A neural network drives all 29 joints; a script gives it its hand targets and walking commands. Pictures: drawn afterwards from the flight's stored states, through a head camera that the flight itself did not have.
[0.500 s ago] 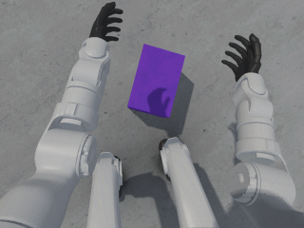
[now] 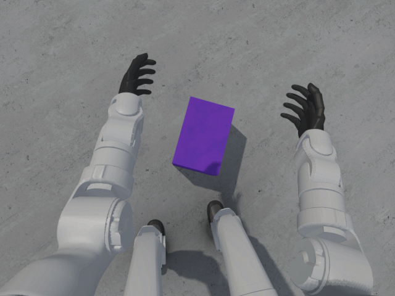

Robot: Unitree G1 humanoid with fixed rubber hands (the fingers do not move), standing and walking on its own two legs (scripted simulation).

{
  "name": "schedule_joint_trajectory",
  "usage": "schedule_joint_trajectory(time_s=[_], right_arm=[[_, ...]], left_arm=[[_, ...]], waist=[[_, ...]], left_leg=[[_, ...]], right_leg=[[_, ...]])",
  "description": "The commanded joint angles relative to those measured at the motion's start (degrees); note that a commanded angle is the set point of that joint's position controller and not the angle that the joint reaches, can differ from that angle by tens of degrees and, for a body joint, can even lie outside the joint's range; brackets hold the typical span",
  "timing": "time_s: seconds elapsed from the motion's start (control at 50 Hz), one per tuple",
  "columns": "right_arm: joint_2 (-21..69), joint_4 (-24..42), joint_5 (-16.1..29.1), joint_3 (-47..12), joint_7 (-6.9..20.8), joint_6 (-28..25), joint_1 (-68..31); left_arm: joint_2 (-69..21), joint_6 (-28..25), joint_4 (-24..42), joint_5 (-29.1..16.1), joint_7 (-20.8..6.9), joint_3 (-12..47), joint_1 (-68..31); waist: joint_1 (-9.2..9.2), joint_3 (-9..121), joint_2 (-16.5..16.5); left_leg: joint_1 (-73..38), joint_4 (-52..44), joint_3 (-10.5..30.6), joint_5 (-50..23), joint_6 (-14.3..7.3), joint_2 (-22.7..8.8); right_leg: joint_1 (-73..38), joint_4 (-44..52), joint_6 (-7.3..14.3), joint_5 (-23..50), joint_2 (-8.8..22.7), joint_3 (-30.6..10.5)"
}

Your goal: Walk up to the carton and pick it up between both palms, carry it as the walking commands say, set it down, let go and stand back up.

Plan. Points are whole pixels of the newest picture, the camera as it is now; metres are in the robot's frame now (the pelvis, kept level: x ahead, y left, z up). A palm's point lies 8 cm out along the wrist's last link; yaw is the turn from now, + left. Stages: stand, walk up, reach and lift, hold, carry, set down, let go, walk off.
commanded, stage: let go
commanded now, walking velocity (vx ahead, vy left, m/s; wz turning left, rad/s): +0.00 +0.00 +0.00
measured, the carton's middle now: (202, 138) +0.47 -0.12 -0.59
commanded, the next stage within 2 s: stand in 1.32 s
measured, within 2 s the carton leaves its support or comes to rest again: neither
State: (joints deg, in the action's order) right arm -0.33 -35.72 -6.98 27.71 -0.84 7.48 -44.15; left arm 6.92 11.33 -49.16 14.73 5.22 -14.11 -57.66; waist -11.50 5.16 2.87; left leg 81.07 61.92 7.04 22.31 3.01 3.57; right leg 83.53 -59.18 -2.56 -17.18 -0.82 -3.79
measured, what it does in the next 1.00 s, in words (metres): rises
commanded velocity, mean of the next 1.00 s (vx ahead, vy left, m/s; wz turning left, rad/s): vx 0.00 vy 0.00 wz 0.00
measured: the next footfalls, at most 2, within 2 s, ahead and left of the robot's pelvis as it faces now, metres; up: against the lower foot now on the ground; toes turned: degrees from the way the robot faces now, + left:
none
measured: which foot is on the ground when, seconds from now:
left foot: down 0.00-1.00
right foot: down 0.00-1.00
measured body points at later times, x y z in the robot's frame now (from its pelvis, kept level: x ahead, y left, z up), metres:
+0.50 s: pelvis +0.05 -0.02 +0.08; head +0.20 -0.02 +0.51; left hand +0.35 +0.14 -0.02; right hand +0.27 -0.25 -0.01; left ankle +0.04 +0.14 -0.63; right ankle +0.07 -0.14 -0.63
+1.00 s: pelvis +0.07 +0.02 +0.11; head +0.10 +0.02 +0.56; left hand +0.24 +0.25 +0.03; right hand +0.24 -0.21 +0.04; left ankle +0.04 +0.14 -0.63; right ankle +0.07 -0.14 -0.63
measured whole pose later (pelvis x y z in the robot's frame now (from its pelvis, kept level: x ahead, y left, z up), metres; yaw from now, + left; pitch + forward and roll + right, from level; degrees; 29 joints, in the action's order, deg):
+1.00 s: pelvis +0.07 +0.02 +0.11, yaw -1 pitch -1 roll -1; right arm -10.0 -22.8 0.2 2.4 4.3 5.4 12.7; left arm 12.1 4.6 -24.7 1.5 -2.5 -2.5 13.1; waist -0.1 -5.1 0.1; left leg 8.4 27.4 5.7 17.8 -0.1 1.4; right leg 10.8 -24.6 -2.8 -12.9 0.5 -4.2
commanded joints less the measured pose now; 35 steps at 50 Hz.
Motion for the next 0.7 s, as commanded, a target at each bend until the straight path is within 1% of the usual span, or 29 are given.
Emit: schedule_joint_trajectory(time_s=[0.0,0.02,0.04,0.06,0.08,0.1,0.14,0.18,0.2,0.22,0.24,0.26,0.3,0.34,0.36,0.38,0.42,0.44,0.46,0.48,0.52,0.56,0.58,0.6,0.62,0.64,0.66,0.68], right_arm=[[-4.25,7.22,-1.79,-3.2,2.24,-1.71,-1.08],[-5.37,7.67,-2.41,-3.59,2.73,-1.8,2.66],[-5.9,7.97,-2.37,-4.6,3.26,-1.87,4.92],[-7.02,7.82,-2.52,-5.15,3.72,-1.87,6.55],[-6.88,8.73,-2.29,-6.2,4.2,-1.95,8.48],[-6.75,10.53,-1.92,-7.33,4.65,-2.17,10.73],[-6.48,13.49,-0.66,-10.14,5.55,-2.51,15.29],[-7.54,14.33,0.69,-12.1,6.32,-2.77,19.28],[-8.06,14.17,1.03,-13.17,6.58,-2.92,21.66],[-8.56,14.2,1.51,-13.96,6.76,-3.11,23.32],[-8.85,14.48,2.29,-15.17,6.97,-3.3,25.68],[-8.99,14.92,2.72,-16.3,7.08,-3.52,27.38],[-9.0,14.55,3.64,-18.46,7.22,-3.8,33.02],[-9.64,14.81,4.65,-20.18,7.05,-4.41,36.66],[-9.93,14.92,4.99,-20.89,6.89,-4.87,38.23],[-10.08,14.97,5.48,-21.62,6.68,-5.18,41.29],[-10.75,15.87,6.23,-22.92,6.31,-6.1,43.18],[-11.24,17.21,6.27,-23.23,6.13,-6.56,44.87],[-11.04,19.0,6.73,-24.32,6.05,-7.21,47.86],[-12.0,19.24,6.83,-24.2,5.86,-7.66,47.12],[-12.97,21.27,7.11,-24.64,5.35,-8.44,50.32],[-14.41,21.06,7.64,-24.65,5.11,-8.68,52.1],[-14.82,21.03,8.14,-24.84,4.98,-8.66,51.52],[-15.25,20.55,8.46,-25.07,4.94,-8.59,53.56],[-15.72,19.72,8.41,-24.92,4.92,-8.52,54.84],[-15.41,19.39,8.5,-25.29,4.91,-8.35,55.88],[-15.75,18.96,8.54,-25.28,4.86,-8.17,57.31],[-16.07,18.61,8.53,-25.21,4.76,-7.96,57.95]], left_arm=[[-1.08,-2.11,9.28,1.83,2.28,0.36,-1.15],[-1.83,-2.28,11.69,1.66,2.75,1.06,2.39],[-2.96,-2.41,13.65,1.64,3.39,1.47,4.93],[-3.86,-2.5,15.42,1.12,3.83,1.88,6.61],[-4.78,-2.57,17.36,0.83,4.29,2.51,9.33],[-5.72,-2.72,20.05,0.63,4.65,2.96,11.57],[-5.85,-3.15,24.36,-0.09,5.29,3.9,16.68],[-5.35,-3.6,26.23,-1.1,5.36,4.56,20.11],[-5.01,-3.97,25.84,-1.64,5.18,4.97,22.0],[-4.66,-4.37,25.93,-2.17,5.05,5.3,23.44],[-4.62,-4.82,26.0,-2.66,5.02,5.7,25.93],[-4.14,-5.27,25.17,-3.38,4.79,5.95,28.37],[-3.73,-6.21,23.62,-4.19,4.22,6.5,34.54],[-2.46,-7.27,22.72,-5.09,3.55,6.35,38.99],[-1.86,-7.76,21.61,-5.46,3.21,6.24,41.25],[-1.42,-8.26,20.92,-5.62,2.73,6.23,44.57],[0.29,-9.32,20.28,-6.91,1.65,6.22,46.74],[0.88,-9.86,20.69,-7.26,1.11,6.19,48.79],[1.31,-10.66,22.88,-7.8,0.5,6.71,51.41],[2.3,-11.1,22.75,-8.52,0.0,6.55,50.55],[3.67,-12.18,24.45,-9.31,-1.12,6.78,54.18],[5.03,-12.75,25.35,-10.12,-1.95,7.25,55.97],[5.49,-12.88,25.39,-10.28,-2.35,7.46,56.52],[5.93,-12.88,26.09,-10.08,-2.69,7.58,58.69],[6.2,-12.88,26.48,-10.3,-3.02,7.85,59.89],[6.11,-12.77,26.28,-10.66,-3.48,8.37,61.73],[6.38,-12.49,26.42,-10.86,-3.86,8.66,63.09],[6.36,-12.1,26.24,-11.13,-4.37,8.98,64.56]], waist=[[-0.87,52.33,3.33],[-1.05,54.22,3.3],[-0.75,53.92,4.04],[-0.72,52.84,3.64],[-0.3,51.41,4.08],[-0.16,50.61,3.76],[0.82,48.83,3.42],[1.32,43.84,3.18],[1.42,39.62,2.3],[1.74,36.97,2.17],[2.06,34.8,1.91],[2.36,32.01,0.31],[3.32,27.89,-1.32],[4.46,23.77,-2.39],[4.79,21.19,-4.06],[5.4,19.58,-4.45],[6.18,14.76,-6.49],[6.59,14.44,-7.39],[7.03,15.66,-7.53],[7.43,13.32,-7.68],[8.28,13.22,-8.02],[9.02,11.56,-6.36],[9.77,10.62,-5.82],[10.42,10.18,-4.09],[10.64,9.26,-3.17],[10.75,8.11,-3.2],[10.57,7.01,-2.37],[10.36,5.64,-2.34]], left_leg=[[-26.9,-6.89,-7.4,-20.5,1.01,3.7],[-28.89,-7.29,-7.16,-22.5,1.48,3.66],[-30.65,-8.17,-6.82,-24.72,1.83,3.58],[-31.7,-8.77,-6.71,-25.35,2.07,3.45],[-33.44,-9.94,-6.6,-26.85,2.13,3.44],[-35.62,-11.06,-6.61,-28.28,2.05,3.49],[-38.37,-13.18,-6.85,-28.73,1.79,3.39],[-37.92,-15.72,-7.4,-24.6,1.63,3.02],[-37.45,-17.53,-7.53,-22.27,1.44,2.81],[-37.24,-18.73,-7.82,-20.69,1.33,2.71],[-37.78,-20.08,-7.85,-20.34,1.19,2.48],[-38.37,-21.44,-7.91,-18.4,0.79,2.24],[-39.57,-23.81,-8.13,-16.0,0.43,1.86],[-39.96,-25.87,-8.56,-12.92,0.08,1.66],[-40.34,-26.97,-8.57,-11.38,-0.2,1.47],[-41.84,-28.0,-8.71,-10.8,-0.4,1.41],[-42.89,-29.5,-8.6,-8.56,-1.1,1.19],[-45.24,-30.26,-8.54,-8.94,-1.42,1.08],[-48.53,-30.91,-8.49,-10.58,-1.66,1.04],[-48.5,-31.37,-8.36,-10.57,-1.76,0.81],[-52.6,-32.68,-8.32,-12.76,-2.04,0.63],[-55.4,-33.82,-8.13,-14.3,-2.01,0.26],[-56.57,-34.33,-7.85,-14.83,-2.16,0.09],[-58.21,-35.06,-7.92,-15.81,-1.96,0.0],[-59.53,-35.71,-7.63,-16.73,-1.89,-0.11],[-60.97,-36.41,-7.51,-17.43,-1.98,-0.28],[-62.34,-37.28,-7.33,-17.98,-1.87,-0.46],[-63.16,-38.08,-7.13,-18.03,-1.93,-0.57]], right_leg=[[-40.55,3.3,-0.89,30.19,-4.6,9.66],[-42.78,3.62,-0.49,32.21,-4.7,9.44],[-43.18,4.04,-0.19,33.63,-4.75,9.21],[-43.83,4.88,0.23,34.0,-4.77,8.73],[-44.01,5.76,0.36,34.38,-4.79,8.68],[-44.94,7.06,0.52,35.25,-4.93,8.46],[-48.66,9.38,0.81,35.78,-4.78,7.65],[-52.59,12.3,1.24,33.67,-4.3,6.4],[-53.58,13.93,1.29,32.18,-4.16,6.13],[-54.84,14.93,1.29,31.3,-3.89,5.72],[-56.35,15.87,1.28,31.44,-3.68,5.35],[-57.73,17.04,1.19,29.81,-3.51,5.16],[-60.97,18.94,0.97,28.32,-3.06,4.61],[-64.62,20.86,0.76,26.31,-2.48,3.5],[-65.87,21.68,0.53,24.94,-2.34,3.24],[-66.97,22.63,0.34,24.21,-2.21,3.16],[-68.77,24.56,0.04,21.8,-1.85,2.26],[-69.78,25.24,-0.25,21.81,-1.76,2.34],[-72.36,25.93,-0.41,23.21,-1.72,2.28],[-72.08,26.5,-0.52,23.44,-1.45,2.21],[-75.03,27.94,-0.76,25.65,-1.48,2.24],[-76.04,29.47,-0.6,26.11,-1.38,2.31],[-76.28,30.03,-0.66,25.82,-1.29,2.44],[-77.17,30.87,-0.54,25.68,-1.33,2.66],[-77.87,31.59,-0.22,25.49,-1.39,2.64],[-78.93,32.27,-0.09,25.39,-1.42,2.86],[-79.53,33.1,0.06,25.2,-1.47,3.05],[-80.11,34.02,0.22,24.65,-1.45,3.09]])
